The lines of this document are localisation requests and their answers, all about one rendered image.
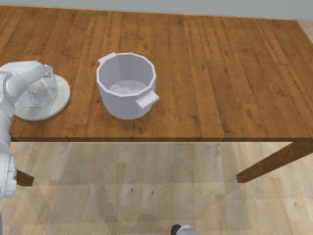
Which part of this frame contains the lid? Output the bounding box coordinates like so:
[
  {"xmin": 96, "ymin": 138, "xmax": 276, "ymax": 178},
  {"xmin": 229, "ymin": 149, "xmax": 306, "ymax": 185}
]
[{"xmin": 15, "ymin": 74, "xmax": 71, "ymax": 121}]

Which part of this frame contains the robot right foot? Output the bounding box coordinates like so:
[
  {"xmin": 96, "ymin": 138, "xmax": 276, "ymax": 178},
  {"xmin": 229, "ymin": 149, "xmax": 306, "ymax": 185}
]
[{"xmin": 171, "ymin": 224, "xmax": 182, "ymax": 235}]

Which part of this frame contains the robot left forearm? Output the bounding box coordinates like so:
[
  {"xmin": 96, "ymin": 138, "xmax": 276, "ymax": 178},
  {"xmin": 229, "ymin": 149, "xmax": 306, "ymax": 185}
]
[{"xmin": 0, "ymin": 69, "xmax": 26, "ymax": 153}]

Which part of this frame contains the knob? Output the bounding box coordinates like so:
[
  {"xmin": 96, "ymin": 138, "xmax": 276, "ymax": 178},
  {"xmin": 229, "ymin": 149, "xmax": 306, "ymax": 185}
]
[{"xmin": 27, "ymin": 79, "xmax": 48, "ymax": 99}]

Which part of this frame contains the pot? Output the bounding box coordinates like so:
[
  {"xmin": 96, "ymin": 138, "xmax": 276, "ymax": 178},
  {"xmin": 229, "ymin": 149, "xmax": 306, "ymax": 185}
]
[{"xmin": 96, "ymin": 52, "xmax": 159, "ymax": 120}]

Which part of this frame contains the robot left hand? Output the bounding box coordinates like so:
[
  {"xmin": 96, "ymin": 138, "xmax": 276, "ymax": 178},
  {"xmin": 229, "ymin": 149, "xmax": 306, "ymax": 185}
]
[{"xmin": 0, "ymin": 61, "xmax": 57, "ymax": 109}]

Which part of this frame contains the table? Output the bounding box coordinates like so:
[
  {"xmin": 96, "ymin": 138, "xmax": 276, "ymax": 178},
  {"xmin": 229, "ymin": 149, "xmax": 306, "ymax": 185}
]
[{"xmin": 0, "ymin": 5, "xmax": 313, "ymax": 187}]

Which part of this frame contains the left robot upper arm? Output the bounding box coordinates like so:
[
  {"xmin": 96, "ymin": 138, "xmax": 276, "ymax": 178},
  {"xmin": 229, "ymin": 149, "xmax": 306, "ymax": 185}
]
[{"xmin": 0, "ymin": 151, "xmax": 17, "ymax": 235}]

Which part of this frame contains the robot right shin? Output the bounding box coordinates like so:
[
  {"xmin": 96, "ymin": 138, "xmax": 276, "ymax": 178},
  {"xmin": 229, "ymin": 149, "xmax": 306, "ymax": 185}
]
[{"xmin": 177, "ymin": 225, "xmax": 191, "ymax": 233}]

